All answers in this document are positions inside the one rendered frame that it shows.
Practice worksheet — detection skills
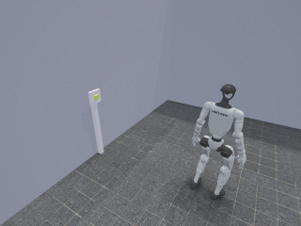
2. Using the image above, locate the right robot forearm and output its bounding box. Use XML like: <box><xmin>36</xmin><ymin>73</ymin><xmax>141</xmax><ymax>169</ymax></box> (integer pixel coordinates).
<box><xmin>235</xmin><ymin>133</ymin><xmax>246</xmax><ymax>156</ymax></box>

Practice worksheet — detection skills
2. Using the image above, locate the robot left upper arm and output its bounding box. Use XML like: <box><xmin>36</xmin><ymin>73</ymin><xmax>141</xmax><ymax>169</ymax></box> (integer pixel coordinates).
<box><xmin>197</xmin><ymin>102</ymin><xmax>214</xmax><ymax>126</ymax></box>

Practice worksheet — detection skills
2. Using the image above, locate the left robot hand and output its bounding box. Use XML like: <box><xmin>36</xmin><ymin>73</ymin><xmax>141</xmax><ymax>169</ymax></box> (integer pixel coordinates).
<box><xmin>192</xmin><ymin>136</ymin><xmax>200</xmax><ymax>147</ymax></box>

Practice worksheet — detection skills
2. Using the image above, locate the left robot forearm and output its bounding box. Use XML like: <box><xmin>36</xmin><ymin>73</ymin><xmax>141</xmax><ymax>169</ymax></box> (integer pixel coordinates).
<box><xmin>194</xmin><ymin>121</ymin><xmax>202</xmax><ymax>137</ymax></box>

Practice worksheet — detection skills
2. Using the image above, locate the right robot hand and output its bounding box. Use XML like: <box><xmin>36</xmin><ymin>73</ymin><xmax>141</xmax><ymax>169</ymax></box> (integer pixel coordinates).
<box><xmin>236</xmin><ymin>155</ymin><xmax>246</xmax><ymax>170</ymax></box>

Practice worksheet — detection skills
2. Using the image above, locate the left robot foot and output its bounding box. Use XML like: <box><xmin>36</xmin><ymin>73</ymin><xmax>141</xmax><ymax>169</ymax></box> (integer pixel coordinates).
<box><xmin>191</xmin><ymin>176</ymin><xmax>202</xmax><ymax>188</ymax></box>

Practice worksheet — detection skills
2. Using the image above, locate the button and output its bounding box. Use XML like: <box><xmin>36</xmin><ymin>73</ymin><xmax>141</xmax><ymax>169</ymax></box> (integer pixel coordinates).
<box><xmin>93</xmin><ymin>94</ymin><xmax>100</xmax><ymax>101</ymax></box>

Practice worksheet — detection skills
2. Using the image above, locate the robot right thigh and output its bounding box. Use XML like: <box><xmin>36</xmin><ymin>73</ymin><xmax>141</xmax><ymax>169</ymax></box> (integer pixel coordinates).
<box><xmin>219</xmin><ymin>144</ymin><xmax>235</xmax><ymax>175</ymax></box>

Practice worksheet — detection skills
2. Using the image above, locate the robot right upper arm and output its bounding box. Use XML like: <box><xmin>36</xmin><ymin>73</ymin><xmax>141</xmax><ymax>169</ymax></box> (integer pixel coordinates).
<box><xmin>232</xmin><ymin>108</ymin><xmax>245</xmax><ymax>139</ymax></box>

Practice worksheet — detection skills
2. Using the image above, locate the panel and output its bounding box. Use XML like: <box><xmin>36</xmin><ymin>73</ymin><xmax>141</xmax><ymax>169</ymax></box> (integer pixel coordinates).
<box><xmin>87</xmin><ymin>89</ymin><xmax>104</xmax><ymax>154</ymax></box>

